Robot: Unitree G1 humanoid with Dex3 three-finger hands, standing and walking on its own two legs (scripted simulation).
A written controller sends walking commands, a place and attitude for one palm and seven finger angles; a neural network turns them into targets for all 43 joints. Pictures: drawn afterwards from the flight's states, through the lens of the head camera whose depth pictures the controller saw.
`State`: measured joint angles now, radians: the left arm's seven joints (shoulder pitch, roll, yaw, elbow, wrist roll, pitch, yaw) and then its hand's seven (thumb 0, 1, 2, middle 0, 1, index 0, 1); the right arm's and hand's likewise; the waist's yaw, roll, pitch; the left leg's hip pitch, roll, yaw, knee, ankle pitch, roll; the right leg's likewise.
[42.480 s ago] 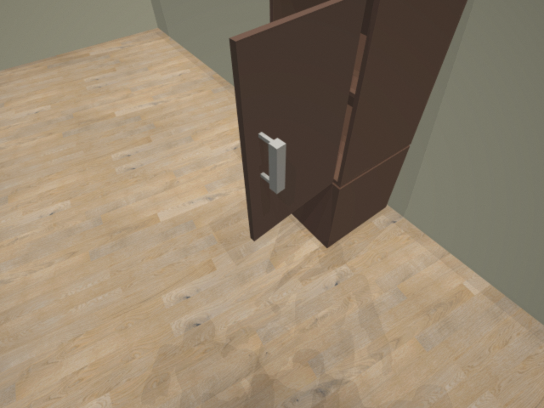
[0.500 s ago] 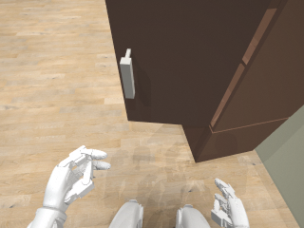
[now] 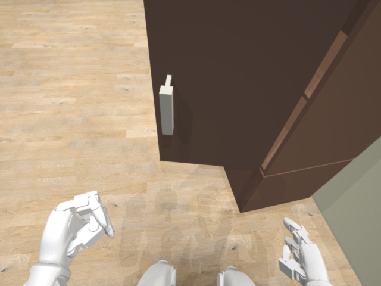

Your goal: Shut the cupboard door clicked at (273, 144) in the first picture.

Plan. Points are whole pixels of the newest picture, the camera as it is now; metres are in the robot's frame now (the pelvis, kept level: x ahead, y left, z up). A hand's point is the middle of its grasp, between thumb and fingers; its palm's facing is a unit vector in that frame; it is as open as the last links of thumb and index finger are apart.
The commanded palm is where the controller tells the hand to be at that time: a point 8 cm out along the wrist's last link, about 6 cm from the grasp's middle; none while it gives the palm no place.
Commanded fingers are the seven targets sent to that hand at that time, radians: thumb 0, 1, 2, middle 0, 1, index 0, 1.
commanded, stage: raise the hand and make a fist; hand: left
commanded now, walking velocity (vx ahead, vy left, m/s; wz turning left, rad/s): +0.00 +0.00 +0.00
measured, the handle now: (168, 105) +0.51 +0.10 +0.06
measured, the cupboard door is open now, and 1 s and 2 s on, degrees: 73 73 73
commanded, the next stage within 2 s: bring the fist close to the handle in 0.68 s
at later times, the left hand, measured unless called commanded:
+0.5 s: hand (103, 215) +0.23 +0.18 +0.06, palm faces -0.01 -1.00 -0.04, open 3.1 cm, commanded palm +0.21 +0.23 +0.06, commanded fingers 0.00 0.90 0.90 -1.30 -1.50 -1.30 -1.50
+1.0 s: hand (125, 202) +0.26 +0.15 +0.06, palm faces -0.03 -1.00 -0.03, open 3.1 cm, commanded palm +0.25 +0.20 +0.06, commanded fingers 0.00 0.90 0.90 -1.30 -1.50 -1.30 -1.50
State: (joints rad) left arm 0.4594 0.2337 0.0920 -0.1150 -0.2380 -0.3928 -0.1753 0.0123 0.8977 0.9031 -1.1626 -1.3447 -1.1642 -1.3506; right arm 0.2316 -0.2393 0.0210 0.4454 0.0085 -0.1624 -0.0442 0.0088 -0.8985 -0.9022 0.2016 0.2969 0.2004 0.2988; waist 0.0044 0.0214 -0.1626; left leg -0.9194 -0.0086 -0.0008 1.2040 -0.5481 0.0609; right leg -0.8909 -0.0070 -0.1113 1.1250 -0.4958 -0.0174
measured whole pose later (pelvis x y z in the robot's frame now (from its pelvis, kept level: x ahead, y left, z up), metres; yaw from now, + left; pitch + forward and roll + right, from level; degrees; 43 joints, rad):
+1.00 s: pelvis +0.00 -0.02 +0.00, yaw +1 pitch +15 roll -2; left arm 0.24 0.22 0.09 0.05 -0.24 -0.38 -0.20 0.01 0.90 0.90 -1.30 -1.50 -1.30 -1.50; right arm 0.24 -0.25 0.03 0.51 0.02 -0.18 -0.05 0.01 -0.90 -0.90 0.20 0.30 0.20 0.30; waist 0.00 0.04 -0.16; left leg -0.90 0.00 -0.01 1.17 -0.54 0.03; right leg -0.88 0.00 -0.12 1.12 -0.50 -0.05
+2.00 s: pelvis +0.01 -0.02 +0.01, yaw -2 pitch +18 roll +0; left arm -0.46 0.12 0.08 0.73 -0.07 -0.46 0.11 0.01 0.90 0.90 -1.30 -1.50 -1.30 -1.50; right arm 0.32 -0.24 0.00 0.61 -0.01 0.00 0.03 0.01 -0.90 -0.90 0.20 0.30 0.20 0.30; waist -0.08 0.02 -0.15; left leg -0.90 0.00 0.05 1.08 -0.50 0.04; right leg -0.92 0.01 -0.05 1.07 -0.46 -0.04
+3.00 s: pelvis -0.01 -0.01 -0.01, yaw -1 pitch +23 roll -2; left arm -0.95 0.31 0.15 1.19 -0.09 -0.46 -0.11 0.01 0.90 0.90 -1.33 -1.50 -1.33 -1.50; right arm 0.38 -0.28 0.01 0.67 -0.01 0.00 0.02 0.00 -0.90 -0.90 0.20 0.30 0.20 0.30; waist -0.17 0.03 -0.14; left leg -1.09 -0.01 0.01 1.19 -0.49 0.05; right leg -1.08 0.00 -0.10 1.14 -0.45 -0.04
